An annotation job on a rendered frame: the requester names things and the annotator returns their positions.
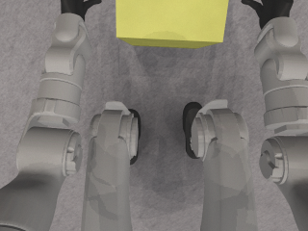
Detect robot left thigh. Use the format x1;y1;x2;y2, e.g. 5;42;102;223
81;109;139;231

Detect left robot upper arm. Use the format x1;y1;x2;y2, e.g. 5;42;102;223
0;126;83;231

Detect robot right forearm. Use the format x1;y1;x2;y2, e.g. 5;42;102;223
254;16;308;137

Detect robot left hand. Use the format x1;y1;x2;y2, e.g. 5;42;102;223
61;0;102;21

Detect robot left forearm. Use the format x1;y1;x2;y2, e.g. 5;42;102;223
15;13;92;170

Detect carton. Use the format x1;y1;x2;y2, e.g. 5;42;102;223
115;0;229;49

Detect robot right hand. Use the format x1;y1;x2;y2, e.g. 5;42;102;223
241;0;294;30

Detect right robot shin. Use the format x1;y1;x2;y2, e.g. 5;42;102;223
190;99;249;153

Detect right robot upper arm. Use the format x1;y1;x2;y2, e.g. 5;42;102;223
259;136;308;231

